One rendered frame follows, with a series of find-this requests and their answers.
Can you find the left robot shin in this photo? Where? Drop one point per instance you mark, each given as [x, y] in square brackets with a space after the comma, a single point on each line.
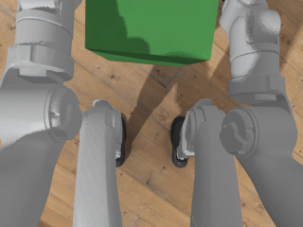
[100, 103]

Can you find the right robot thigh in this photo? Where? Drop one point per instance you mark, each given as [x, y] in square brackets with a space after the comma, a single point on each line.
[216, 200]

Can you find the robot left forearm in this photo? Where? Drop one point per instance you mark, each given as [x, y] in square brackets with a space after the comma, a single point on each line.
[42, 49]

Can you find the robot right upper arm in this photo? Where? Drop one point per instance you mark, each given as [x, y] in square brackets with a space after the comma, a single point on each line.
[263, 139]

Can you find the robot right forearm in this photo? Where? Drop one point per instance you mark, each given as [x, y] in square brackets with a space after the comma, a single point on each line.
[253, 37]

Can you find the robot left upper arm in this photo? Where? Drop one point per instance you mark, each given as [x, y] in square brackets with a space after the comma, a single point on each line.
[36, 119]

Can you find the carton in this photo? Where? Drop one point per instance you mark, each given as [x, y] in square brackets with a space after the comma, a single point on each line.
[158, 32]

